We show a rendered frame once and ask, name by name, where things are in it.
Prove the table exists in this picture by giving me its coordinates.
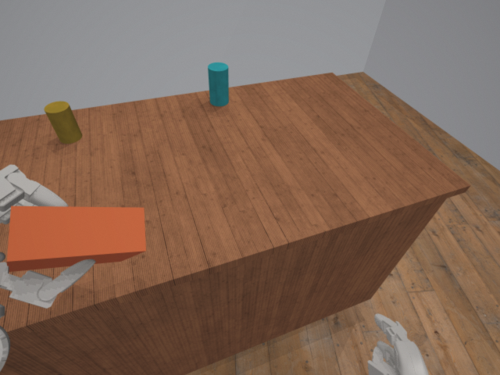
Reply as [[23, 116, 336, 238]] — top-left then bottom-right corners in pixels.
[[0, 73, 471, 375]]

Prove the right robot hand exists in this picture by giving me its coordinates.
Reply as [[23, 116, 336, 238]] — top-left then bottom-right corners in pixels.
[[368, 313, 429, 375]]

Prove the left robot hand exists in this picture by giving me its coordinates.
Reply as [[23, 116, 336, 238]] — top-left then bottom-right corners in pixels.
[[0, 165, 96, 309]]

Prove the sponge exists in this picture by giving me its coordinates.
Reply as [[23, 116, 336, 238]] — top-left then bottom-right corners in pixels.
[[7, 206, 146, 272]]

